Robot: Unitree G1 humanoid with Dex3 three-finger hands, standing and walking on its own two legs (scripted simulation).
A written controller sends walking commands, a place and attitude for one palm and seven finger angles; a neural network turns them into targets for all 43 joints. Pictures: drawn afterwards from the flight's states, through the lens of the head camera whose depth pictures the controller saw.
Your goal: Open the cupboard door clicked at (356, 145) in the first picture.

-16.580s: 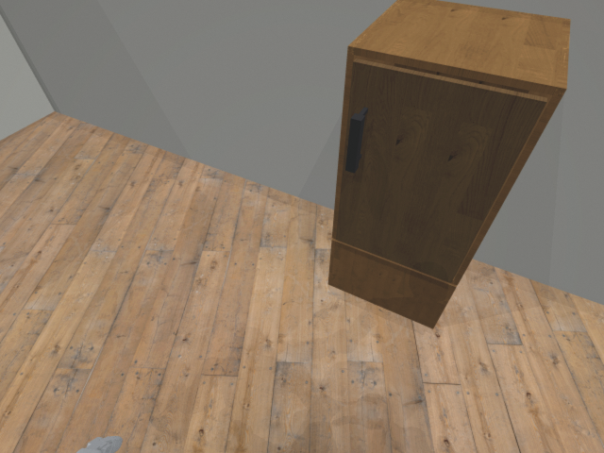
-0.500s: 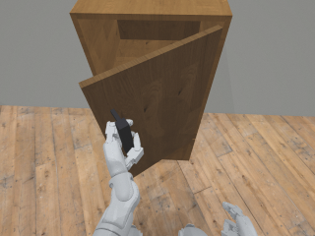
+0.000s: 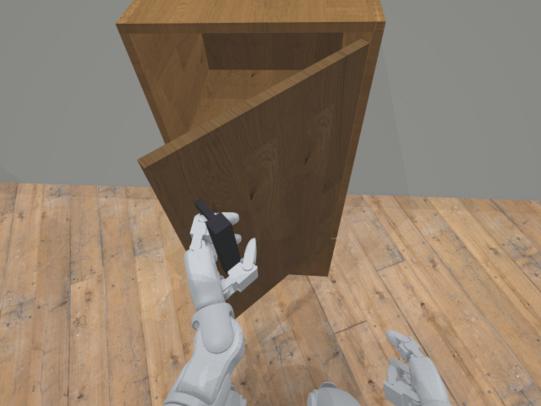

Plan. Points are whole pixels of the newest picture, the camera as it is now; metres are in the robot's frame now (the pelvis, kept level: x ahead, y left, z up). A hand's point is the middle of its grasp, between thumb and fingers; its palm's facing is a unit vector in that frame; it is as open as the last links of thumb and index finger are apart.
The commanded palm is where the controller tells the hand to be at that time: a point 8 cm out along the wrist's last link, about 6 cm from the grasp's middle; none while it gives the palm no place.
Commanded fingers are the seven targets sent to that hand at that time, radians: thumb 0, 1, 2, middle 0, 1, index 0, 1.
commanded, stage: open thumb and fingers to let go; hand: left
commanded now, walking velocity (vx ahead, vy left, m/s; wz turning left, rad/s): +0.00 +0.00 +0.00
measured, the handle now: (218, 240) +0.35 +0.09 +0.04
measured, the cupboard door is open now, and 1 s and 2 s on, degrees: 45 49 48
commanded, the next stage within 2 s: slide the hand sideways off the handle in 0.58 s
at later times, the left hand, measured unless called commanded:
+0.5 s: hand (242, 263) +0.31 +0.05 +0.04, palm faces +0.26 -0.96 -0.05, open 14.7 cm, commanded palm +0.27 +0.09 +0.04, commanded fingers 0.00 -0.50 0.30 -0.17 -0.40 -0.17 -0.40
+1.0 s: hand (244, 290) +0.27 +0.05 +0.04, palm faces -0.17 -0.99 +0.02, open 16.2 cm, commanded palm +0.25 +0.10 +0.04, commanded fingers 0.00 -0.50 0.30 -0.15 -0.30 -0.15 -0.30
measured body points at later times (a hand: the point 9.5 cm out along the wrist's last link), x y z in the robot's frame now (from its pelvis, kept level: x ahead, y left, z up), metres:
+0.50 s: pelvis +0.00 +0.02 +0.00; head +0.05 +0.00 +0.45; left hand +0.29 +0.10 +0.05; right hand +0.16 -0.20 -0.11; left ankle +0.01 +0.15 -0.67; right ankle +0.03 -0.05 -0.67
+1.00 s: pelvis -0.01 +0.04 -0.01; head +0.05 +0.01 +0.44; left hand +0.28 +0.10 +0.04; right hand +0.15 -0.19 -0.11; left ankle +0.01 +0.15 -0.67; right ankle +0.03 -0.05 -0.67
